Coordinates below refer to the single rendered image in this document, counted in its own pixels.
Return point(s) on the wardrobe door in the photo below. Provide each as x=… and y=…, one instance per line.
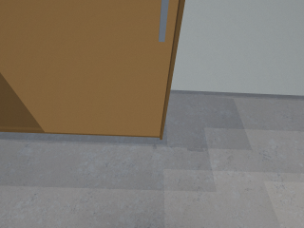
x=13, y=113
x=88, y=66

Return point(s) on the handle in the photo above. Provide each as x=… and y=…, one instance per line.
x=163, y=20

